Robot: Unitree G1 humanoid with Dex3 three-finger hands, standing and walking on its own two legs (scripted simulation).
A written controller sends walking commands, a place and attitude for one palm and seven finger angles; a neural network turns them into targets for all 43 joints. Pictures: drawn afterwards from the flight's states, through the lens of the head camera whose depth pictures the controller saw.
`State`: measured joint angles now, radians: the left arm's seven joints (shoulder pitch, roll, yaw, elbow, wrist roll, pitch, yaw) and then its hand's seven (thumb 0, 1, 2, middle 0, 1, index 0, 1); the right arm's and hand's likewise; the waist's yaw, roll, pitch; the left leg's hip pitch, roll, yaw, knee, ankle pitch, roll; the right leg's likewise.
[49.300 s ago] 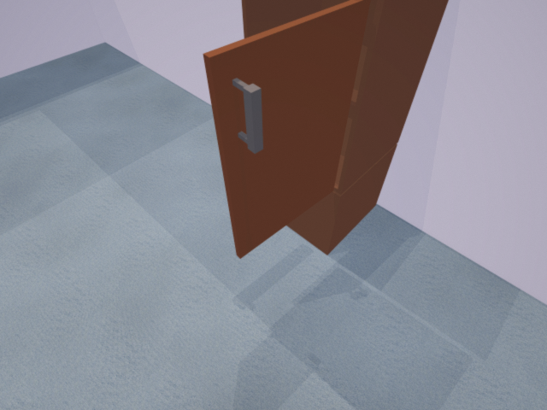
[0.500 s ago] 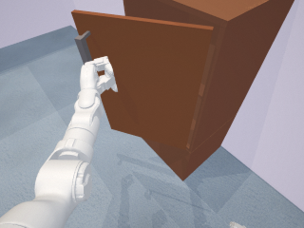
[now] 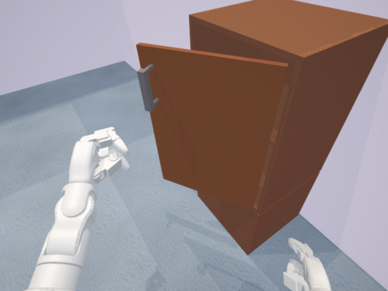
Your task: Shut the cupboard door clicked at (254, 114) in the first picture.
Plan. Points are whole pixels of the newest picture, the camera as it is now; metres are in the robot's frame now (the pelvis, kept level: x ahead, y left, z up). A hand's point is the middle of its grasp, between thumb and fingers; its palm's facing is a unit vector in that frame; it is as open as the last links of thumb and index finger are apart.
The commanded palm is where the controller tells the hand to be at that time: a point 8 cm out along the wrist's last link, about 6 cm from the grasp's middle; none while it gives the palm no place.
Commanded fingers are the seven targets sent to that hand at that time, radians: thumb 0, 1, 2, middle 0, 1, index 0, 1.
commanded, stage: draw the hand back to the body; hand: left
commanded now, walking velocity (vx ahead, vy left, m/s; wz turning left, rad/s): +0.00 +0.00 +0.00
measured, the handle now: (150, 88) +0.63 +0.17 +0.13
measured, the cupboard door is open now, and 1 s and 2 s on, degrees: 31 31 31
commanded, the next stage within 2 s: step back with the hand held close in 0.90 s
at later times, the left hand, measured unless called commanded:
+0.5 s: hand (39, 206) +0.21 +0.27 +0.16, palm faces +0.41 -0.82 -0.39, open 5.9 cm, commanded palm +0.15 +0.31 +0.18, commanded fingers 0.00 0.90 0.90 -0.20 -0.30 -0.20 -0.30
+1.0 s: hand (32, 206) +0.21 +0.27 +0.16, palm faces +0.45 -0.80 -0.40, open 7.4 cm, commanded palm +0.16 +0.31 +0.18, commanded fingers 0.00 0.90 0.90 -0.20 -0.30 -0.20 -0.30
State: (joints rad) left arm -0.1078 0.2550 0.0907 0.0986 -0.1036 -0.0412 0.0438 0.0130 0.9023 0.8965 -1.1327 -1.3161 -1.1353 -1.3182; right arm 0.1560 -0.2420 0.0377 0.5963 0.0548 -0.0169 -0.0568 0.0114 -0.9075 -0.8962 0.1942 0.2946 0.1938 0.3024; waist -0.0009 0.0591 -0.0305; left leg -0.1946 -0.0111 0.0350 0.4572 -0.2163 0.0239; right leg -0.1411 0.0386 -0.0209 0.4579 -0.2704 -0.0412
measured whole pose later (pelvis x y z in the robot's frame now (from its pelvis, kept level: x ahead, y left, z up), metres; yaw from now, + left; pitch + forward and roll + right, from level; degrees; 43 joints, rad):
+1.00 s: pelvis +0.02 +0.01 +0.00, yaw +1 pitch -4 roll +0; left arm 0.48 0.36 0.34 -0.37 -0.09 -0.07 0.10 0.01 0.89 0.90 -0.21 -0.31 -0.22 -0.31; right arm 0.19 -0.22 0.03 0.62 0.02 -0.05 -0.06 0.01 -0.90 -0.90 0.20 0.30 0.20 0.30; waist 0.05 0.07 -0.01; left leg -0.12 -0.02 0.03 0.42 -0.23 0.03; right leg -0.05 0.03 -0.03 0.38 -0.27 -0.03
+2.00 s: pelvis -0.08 +0.03 -0.02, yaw +1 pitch +0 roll -2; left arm 0.49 0.41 0.45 -0.48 -0.02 -0.26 0.16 0.01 0.89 0.90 -0.21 -0.30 -0.21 -0.31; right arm 0.25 -0.22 0.01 0.61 0.00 -0.06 -0.06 0.01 -0.90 -0.90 0.20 0.30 0.20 0.30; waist 0.00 0.01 -0.01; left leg -0.49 -0.01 0.05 0.70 -0.28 0.06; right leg -0.41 0.03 -0.02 0.64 -0.24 -0.01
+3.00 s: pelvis -0.25 +0.02 -0.01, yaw -1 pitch +0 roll -2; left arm 0.61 0.47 0.42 -0.56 -0.06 -0.17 0.15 0.01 0.89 0.90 -0.21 -0.30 -0.22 -0.31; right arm 0.24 -0.16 0.02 0.60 0.00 -0.06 -0.06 0.01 -0.90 -0.90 0.20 0.30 0.20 0.30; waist -0.03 -0.02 -0.04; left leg -0.47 0.03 0.00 0.60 -0.27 -0.01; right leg -0.24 0.05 -0.02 0.51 -0.28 -0.04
